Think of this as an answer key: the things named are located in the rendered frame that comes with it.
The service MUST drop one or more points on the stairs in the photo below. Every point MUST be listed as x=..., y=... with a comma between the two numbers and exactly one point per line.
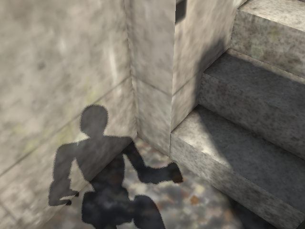
x=246, y=136

